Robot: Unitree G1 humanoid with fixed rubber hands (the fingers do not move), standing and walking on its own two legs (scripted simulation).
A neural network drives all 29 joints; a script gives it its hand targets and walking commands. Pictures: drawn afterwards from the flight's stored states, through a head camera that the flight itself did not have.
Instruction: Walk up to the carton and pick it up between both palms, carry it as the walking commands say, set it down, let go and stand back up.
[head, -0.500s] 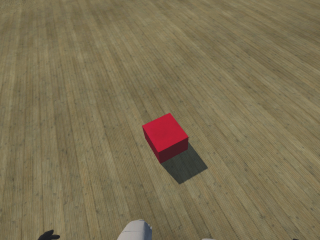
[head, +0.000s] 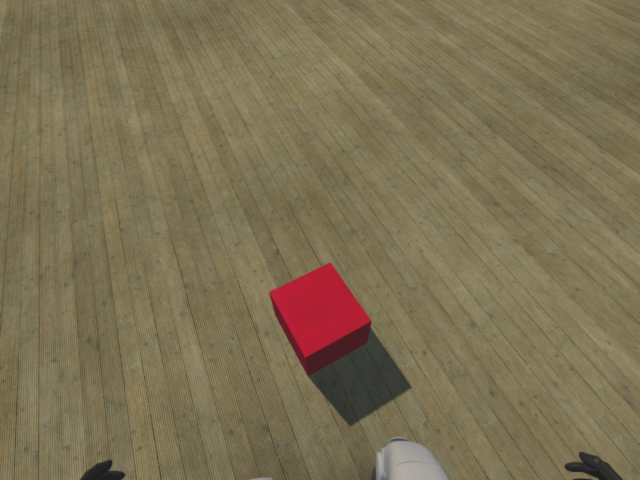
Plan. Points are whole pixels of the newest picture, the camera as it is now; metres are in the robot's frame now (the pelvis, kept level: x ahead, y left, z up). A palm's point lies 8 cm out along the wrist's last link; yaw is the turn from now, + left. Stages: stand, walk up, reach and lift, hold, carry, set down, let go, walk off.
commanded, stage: walk up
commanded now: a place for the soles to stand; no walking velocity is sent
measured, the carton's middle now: (319, 317) +0.63 +0.03 -0.68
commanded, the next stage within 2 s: none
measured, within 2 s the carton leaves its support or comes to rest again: neither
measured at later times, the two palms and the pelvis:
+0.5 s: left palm (97, 432) +0.19 +0.33 -0.11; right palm (543, 378) +0.25 -0.31 -0.11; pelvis +0.13 +0.01 -0.02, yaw +0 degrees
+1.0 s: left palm (113, 389) +0.24 +0.32 -0.10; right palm (554, 378) +0.24 -0.31 -0.10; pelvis +0.15 +0.01 +0.01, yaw -3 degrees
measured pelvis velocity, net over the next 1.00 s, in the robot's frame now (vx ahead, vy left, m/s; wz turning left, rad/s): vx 0.15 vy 0.01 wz -0.05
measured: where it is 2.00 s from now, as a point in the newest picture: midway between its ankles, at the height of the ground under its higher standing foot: (403, 463)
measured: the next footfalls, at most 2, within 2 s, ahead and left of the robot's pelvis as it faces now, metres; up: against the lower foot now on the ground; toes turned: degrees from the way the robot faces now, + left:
right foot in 0.06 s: +0.16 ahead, -0.13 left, +0.00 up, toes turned -1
left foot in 0.40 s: +0.26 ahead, +0.15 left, +0.00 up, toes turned +5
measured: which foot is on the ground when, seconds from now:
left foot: down 0.00-0.06, up 0.08-0.38, down 0.40-1.00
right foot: up 0.00-0.04, down 0.06-1.00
